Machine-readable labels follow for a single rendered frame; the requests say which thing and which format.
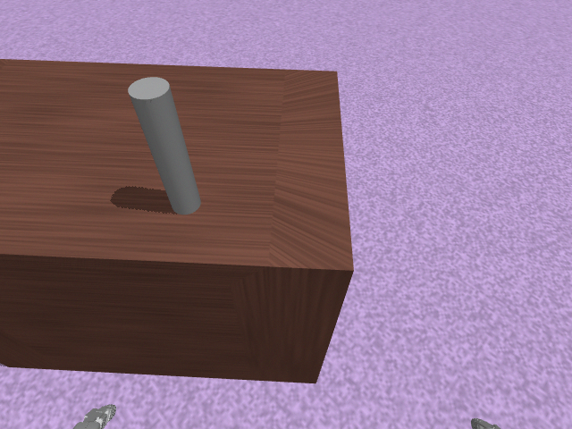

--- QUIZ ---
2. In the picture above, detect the can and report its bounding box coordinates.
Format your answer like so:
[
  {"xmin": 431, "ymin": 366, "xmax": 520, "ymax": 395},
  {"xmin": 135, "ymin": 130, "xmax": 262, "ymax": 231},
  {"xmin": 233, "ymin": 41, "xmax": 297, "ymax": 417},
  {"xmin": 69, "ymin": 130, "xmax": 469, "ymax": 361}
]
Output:
[{"xmin": 128, "ymin": 77, "xmax": 201, "ymax": 215}]

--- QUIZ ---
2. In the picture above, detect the left robot hand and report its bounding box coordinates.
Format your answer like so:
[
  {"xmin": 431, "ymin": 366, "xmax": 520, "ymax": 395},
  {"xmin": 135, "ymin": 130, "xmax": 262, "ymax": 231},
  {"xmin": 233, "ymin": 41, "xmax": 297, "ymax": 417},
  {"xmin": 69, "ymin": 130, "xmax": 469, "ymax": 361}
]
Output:
[{"xmin": 73, "ymin": 404, "xmax": 116, "ymax": 429}]

